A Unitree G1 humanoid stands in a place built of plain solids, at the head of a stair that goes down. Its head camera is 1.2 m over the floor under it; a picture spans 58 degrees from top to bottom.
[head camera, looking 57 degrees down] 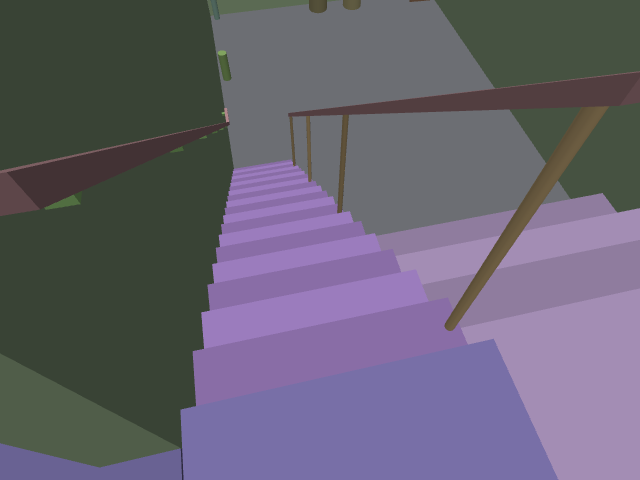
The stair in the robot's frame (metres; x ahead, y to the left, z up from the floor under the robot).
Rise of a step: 0.20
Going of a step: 0.23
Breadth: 0.89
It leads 13 degrees to the left of straight ahead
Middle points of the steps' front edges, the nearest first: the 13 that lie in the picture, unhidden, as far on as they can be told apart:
0.35 -0.07 0.00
0.57 -0.02 -0.19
0.79 0.03 -0.39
1.01 0.08 -0.58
1.23 0.13 -0.78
1.45 0.18 -0.97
1.68 0.23 -1.17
1.90 0.28 -1.37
2.12 0.33 -1.56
2.34 0.38 -1.76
2.56 0.43 -1.95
2.79 0.48 -2.15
3.01 0.53 -2.34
